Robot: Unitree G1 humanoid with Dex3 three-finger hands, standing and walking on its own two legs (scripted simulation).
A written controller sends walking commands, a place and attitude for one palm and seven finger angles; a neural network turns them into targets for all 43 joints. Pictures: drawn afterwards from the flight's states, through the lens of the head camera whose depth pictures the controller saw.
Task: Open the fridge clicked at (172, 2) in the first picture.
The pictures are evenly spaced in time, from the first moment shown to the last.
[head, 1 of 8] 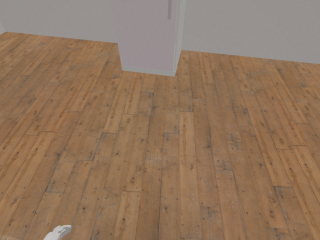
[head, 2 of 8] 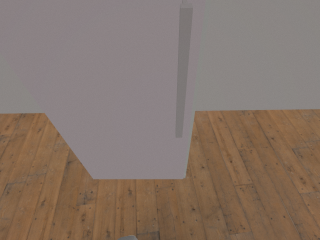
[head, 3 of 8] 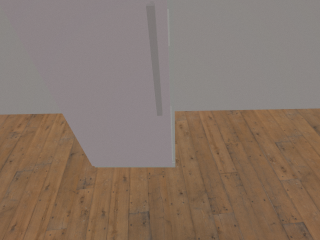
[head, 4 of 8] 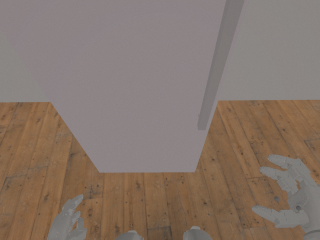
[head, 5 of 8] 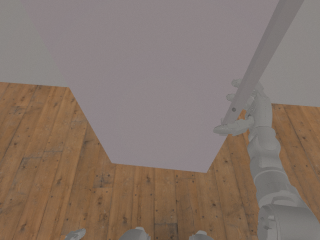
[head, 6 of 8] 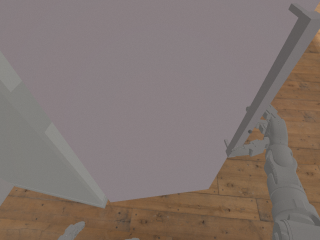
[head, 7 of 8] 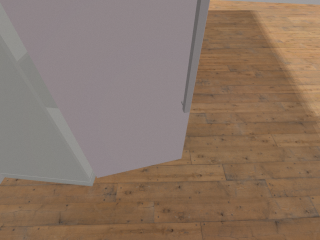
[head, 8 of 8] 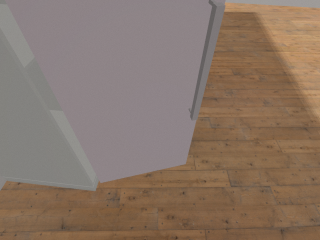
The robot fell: no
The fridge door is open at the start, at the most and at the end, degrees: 0 75 70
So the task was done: yes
